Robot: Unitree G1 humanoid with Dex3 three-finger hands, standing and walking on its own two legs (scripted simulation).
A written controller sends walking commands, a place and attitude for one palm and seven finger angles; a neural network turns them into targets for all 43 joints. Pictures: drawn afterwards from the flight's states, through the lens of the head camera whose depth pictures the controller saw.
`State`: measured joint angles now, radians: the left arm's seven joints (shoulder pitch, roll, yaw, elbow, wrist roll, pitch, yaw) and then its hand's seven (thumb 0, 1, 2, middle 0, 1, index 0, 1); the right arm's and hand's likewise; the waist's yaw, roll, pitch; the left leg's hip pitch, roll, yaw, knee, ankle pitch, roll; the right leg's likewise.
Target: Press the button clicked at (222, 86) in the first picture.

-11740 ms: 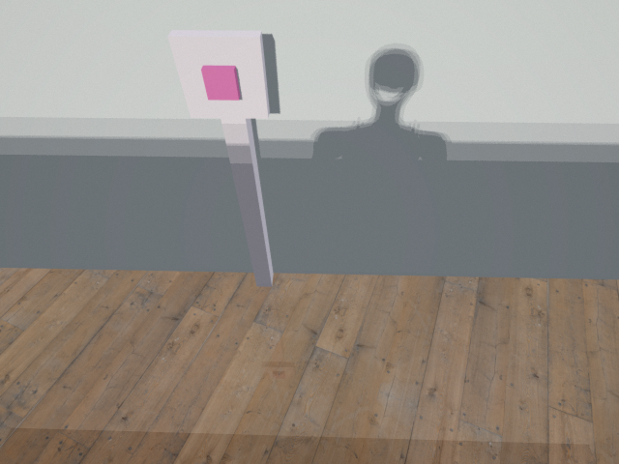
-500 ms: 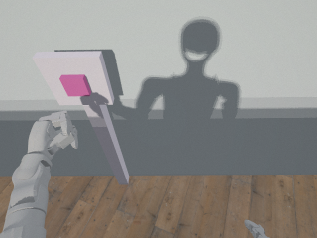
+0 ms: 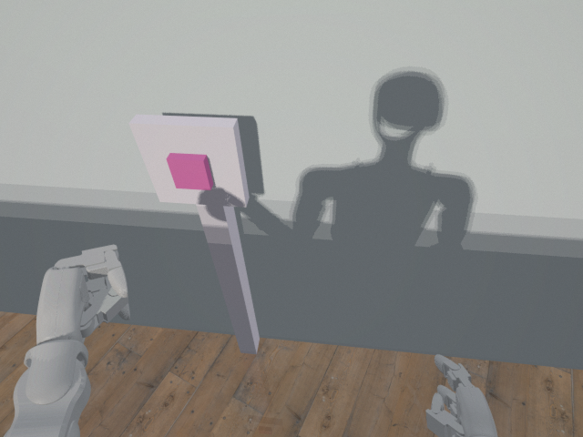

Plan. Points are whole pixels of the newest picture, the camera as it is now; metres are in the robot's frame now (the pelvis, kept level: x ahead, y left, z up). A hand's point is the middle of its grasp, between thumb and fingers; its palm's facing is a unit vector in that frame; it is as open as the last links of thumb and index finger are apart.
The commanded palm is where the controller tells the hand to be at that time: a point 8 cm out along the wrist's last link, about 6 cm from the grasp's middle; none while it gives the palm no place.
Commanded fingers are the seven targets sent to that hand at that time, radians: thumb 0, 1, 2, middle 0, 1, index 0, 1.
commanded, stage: draw the hand back to the body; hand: left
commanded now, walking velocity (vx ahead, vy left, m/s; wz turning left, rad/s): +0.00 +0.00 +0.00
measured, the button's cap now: (191, 170) +0.52 +0.25 +0.09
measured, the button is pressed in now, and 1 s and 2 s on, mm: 0 0 0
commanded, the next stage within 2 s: step back with the hand held close in 0.66 s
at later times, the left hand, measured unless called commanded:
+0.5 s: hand (72, 327) +0.18 +0.24 +0.16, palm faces +0.40 -0.83 -0.40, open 3.1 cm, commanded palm +0.13 +0.28 +0.17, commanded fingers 0.00 0.90 0.90 -1.30 -1.50 -1.30 -1.50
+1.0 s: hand (77, 321) +0.19 +0.25 +0.15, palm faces +0.33 -0.83 -0.44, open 3.1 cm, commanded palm +0.13 +0.29 +0.17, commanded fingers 0.00 0.90 0.90 -1.30 -1.50 -1.30 -1.50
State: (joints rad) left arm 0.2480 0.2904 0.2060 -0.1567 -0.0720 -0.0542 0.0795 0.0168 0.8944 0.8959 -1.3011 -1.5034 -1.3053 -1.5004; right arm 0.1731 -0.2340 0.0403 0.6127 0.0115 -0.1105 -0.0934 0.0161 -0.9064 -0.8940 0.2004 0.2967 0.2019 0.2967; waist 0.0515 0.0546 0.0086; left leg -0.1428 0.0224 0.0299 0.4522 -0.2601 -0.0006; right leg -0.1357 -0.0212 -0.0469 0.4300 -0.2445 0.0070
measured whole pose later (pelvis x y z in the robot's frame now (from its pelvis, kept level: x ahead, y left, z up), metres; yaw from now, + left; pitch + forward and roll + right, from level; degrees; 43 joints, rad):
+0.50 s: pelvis +0.00 +0.00 +0.00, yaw +0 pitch -5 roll -1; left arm 0.57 0.31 0.28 -0.49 -0.05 -0.08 0.10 0.01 0.89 0.90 -1.30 -1.50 -1.31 -1.50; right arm 0.21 -0.23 0.02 0.63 -0.01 -0.12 -0.08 0.02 -0.91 -0.89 0.20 0.30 0.20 0.30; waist 0.07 0.08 0.01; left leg -0.08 0.03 0.04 0.43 -0.26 0.00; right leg -0.07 -0.02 -0.04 0.39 -0.23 0.01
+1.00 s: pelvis -0.01 +0.01 +0.00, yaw -2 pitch -1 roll -1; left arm 0.57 0.33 0.33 -0.49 -0.04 -0.13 0.10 0.01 0.89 0.90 -1.30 -1.50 -1.31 -1.50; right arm 0.18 -0.23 0.01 0.57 -0.01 -0.03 -0.07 0.02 -0.91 -0.89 0.20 0.30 0.20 0.30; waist 0.02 0.05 0.01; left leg -0.19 0.03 0.06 0.43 -0.23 0.01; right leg -0.18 -0.01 -0.01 0.37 -0.17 0.02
